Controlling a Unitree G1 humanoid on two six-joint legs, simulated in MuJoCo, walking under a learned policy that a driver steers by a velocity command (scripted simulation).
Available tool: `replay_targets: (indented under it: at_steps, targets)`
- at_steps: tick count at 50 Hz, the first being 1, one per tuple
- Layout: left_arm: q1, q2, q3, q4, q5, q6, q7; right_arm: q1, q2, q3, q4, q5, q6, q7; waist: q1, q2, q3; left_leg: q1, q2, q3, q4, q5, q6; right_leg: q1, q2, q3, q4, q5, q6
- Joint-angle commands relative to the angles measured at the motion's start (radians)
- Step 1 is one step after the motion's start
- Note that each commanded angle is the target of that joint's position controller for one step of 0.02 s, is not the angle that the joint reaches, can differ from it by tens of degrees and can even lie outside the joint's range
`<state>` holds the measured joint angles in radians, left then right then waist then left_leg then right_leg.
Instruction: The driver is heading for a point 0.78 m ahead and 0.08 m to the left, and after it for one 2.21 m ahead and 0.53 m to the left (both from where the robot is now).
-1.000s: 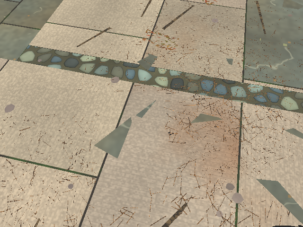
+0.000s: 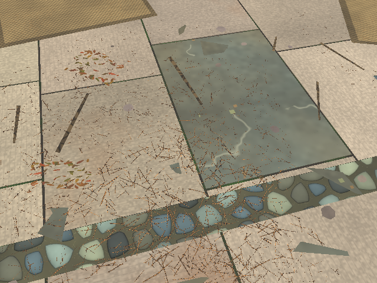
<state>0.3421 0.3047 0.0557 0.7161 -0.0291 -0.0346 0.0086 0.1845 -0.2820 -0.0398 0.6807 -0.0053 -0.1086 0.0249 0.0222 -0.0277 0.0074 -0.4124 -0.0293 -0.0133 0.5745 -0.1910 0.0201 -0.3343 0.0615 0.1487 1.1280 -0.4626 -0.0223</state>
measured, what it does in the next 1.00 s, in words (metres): walks ahead: right foot, then left foot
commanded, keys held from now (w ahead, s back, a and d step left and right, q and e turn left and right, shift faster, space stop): w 0.40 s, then w+q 0.60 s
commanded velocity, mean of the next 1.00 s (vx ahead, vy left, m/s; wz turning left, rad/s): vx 0.50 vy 0.00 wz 0.16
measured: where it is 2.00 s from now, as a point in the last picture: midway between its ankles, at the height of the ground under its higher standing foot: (156, 162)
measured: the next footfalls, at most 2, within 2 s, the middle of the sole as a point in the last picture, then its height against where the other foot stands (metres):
right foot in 0.42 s outside the picture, level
left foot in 0.96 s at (165, 241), level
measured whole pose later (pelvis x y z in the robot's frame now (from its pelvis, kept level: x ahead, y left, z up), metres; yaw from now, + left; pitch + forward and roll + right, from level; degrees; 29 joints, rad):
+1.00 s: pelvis +0.52 +0.01 -0.01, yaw +14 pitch +2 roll -1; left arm 0.31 0.29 0.06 0.84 0.00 -0.05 0.02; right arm 0.09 -0.29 -0.06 0.65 0.02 -0.04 0.05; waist 0.04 0.01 0.06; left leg -0.51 -0.03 0.04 0.65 -0.15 0.10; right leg -0.09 -0.06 -0.14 0.88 -0.52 0.03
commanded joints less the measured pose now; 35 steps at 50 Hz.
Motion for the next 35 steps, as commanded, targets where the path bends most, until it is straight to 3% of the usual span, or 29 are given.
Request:
replay_targets:
  at_steps: [1,2,4,9,12,15,18,19,20,21,22,23,24,25,26,28,30,32,35]
  targets:
    - [-0.093,0.105,0.024,-0.115,0.018,-0.024,0.002,0.108,-0.12,-0.037,-0.016,-0.007,0.002,-0.004,-0.068,0.101,-0.002,0.343,0.289,-0.432,-0.328,-0.151,0.174,-0.406,-0.11,-0.009,0.09,0.121,0.002]
    - [-0.085,0.088,0.022,-0.114,0.017,-0.025,-0.002,0.099,-0.107,-0.031,-0.011,-0.01,0.0,-0.007,-0.048,0.135,-0.001,0.306,0.259,-0.369,-0.346,-0.076,0.167,-0.357,-0.134,-0.022,0.045,0.151,0.001]
    - [-0.073,0.058,0.015,-0.103,0.017,-0.024,-0.008,0.113,-0.098,-0.029,0.009,0.0,-0.004,-0.01,-0.039,0.154,-0.014,0.296,0.239,-0.298,-0.371,0.031,0.183,-0.328,-0.142,-0.057,-0.024,0.169,0.009]
    - [-0.21,0.008,-0.01,-0.134,0.024,-0.036,-0.018,0.152,-0.154,-0.042,0.054,0.015,0.007,-0.018,-0.076,0.112,0.014,0.311,0.241,-0.18,-0.42,0.167,0.199,-0.332,-0.152,-0.099,-0.329,0.338,0.031]
    - [-0.293,0.006,-0.014,-0.146,0.016,-0.044,-0.03,0.184,-0.17,-0.043,0.082,0.023,0.017,-0.018,-0.105,0.112,0.031,0.304,0.226,-0.119,-0.417,0.19,0.181,-0.262,-0.127,-0.128,-0.48,0.449,0.036]
    - [-0.362,0.015,-0.011,-0.169,0.008,-0.05,-0.042,0.227,-0.179,-0.044,0.114,0.03,0.03,-0.018,-0.12,0.112,0.05,0.349,0.256,-0.123,-0.397,0.204,0.17,-0.237,-0.11,-0.135,-0.555,0.458,0.019]
    - [-0.355,0.043,0.0,-0.176,0.009,-0.056,-0.052,0.225,-0.2,-0.052,0.131,0.033,0.046,-0.024,-0.084,0.12,0.043,0.416,0.286,-0.126,-0.335,0.317,0.146,-0.175,-0.092,-0.144,-0.616,0.383,-0.024]
    - [-0.292,0.061,0.012,-0.159,0.013,-0.057,-0.05,0.206,-0.208,-0.053,0.13,0.035,0.05,-0.027,-0.038,0.117,0.007,0.413,0.269,-0.099,-0.259,0.455,0.129,-0.07,-0.07,-0.166,-0.652,0.385,-0.044]
    - [-0.168,0.1,0.034,-0.119,0.019,-0.055,-0.042,0.204,-0.194,-0.048,0.129,0.034,0.053,-0.029,0.022,0.096,-0.075,0.378,0.223,-0.055,-0.108,0.572,0.106,0.117,-0.051,-0.183,-0.674,0.397,-0.072]
    - [0.003,0.157,0.055,-0.088,0.031,-0.052,-0.03,0.196,-0.15,-0.027,0.108,0.018,0.05,-0.029,0.096,0.04,-0.207,0.204,0.176,-0.028,0.145,0.42,0.07,0.407,-0.181,-0.049,-0.639,0.409,-0.128]
    - [0.086,0.26,0.076,-0.076,0.042,-0.044,-0.024,0.294,-0.035,0.01,0.077,0.007,0.032,-0.026,0.069,-0.216,-0.337,-0.189,0.012,0.025,0.526,-0.149,-0.004,0.745,-0.444,0.382,-0.694,0.293,-0.275]
    - [0.107,0.173,0.057,-0.068,0.031,-0.04,-0.024,0.267,-0.107,-0.006,0.093,0.028,0.016,-0.023,0.101,-0.191,-0.358,-0.312,0.012,-0.106,0.672,-0.38,-0.004,0.718,-0.474,0.549,-0.799,0.14,-0.3]
    - [0.045,0.132,0.04,-0.065,0.026,-0.042,-0.024,0.187,-0.167,-0.027,0.072,0.053,0.01,-0.019,0.09,-0.129,-0.194,-0.376,0.061,-0.116,0.706,-0.31,0.006,0.589,-0.442,0.4,-0.823,0.131,-0.254]
    - [-0.017,0.1,0.029,-0.067,0.027,-0.044,-0.024,0.137,-0.161,-0.027,0.063,0.052,0.011,-0.02,0.06,-0.083,-0.118,-0.353,0.105,-0.091,0.671,-0.224,0.006,0.465,-0.393,0.273,-0.849,0.174,-0.222]
    - [-0.07,0.069,0.02,-0.063,0.031,-0.049,-0.029,0.113,-0.147,-0.029,0.062,0.039,0.018,-0.021,0.032,-0.061,-0.053,-0.327,0.129,-0.085,0.62,-0.163,-0.002,0.357,-0.352,0.187,-0.889,0.233,-0.204]
    - [-0.125,0.047,0.018,-0.053,0.041,-0.068,-0.032,0.152,-0.111,-0.031,0.08,0.034,0.046,-0.023,-0.022,-0.085,-0.018,-0.221,0.157,-0.093,0.575,-0.082,-0.017,0.223,-0.31,0.066,-0.956,0.335,-0.183]
    - [-0.132,0.057,0.026,-0.031,0.043,-0.084,-0.031,0.155,-0.081,-0.029,0.081,0.033,0.065,-0.025,-0.04,-0.058,0.003,-0.219,0.155,-0.1,0.554,-0.031,-0.032,0.179,-0.308,-0.021,-0.99,0.444,-0.188]
    - [-0.122,0.071,0.032,-0.006,0.048,-0.09,-0.024,0.113,-0.075,-0.031,0.063,0.03,0.07,-0.027,-0.036,-0.036,0.024,-0.267,0.152,-0.119,0.484,0.052,-0.043,0.19,-0.307,-0.089,-1.003,0.516,-0.187]
    - [-0.114,0.088,0.036,0.017,0.045,-0.086,-0.013,0.041,-0.059,-0.026,0.041,0.027,0.062,-0.013,-0.016,-0.026,0.04,-0.264,0.142,-0.093,0.303,0.216,-0.038,0.214,-0.281,-0.193,-1.012,0.553,-0.161]
Keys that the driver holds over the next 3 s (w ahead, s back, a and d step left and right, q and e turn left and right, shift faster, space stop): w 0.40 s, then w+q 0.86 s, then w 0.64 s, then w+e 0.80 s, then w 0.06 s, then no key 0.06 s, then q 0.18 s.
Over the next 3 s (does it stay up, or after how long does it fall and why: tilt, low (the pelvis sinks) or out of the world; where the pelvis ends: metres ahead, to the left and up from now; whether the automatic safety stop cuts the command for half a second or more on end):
stays up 1.55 0.36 0.00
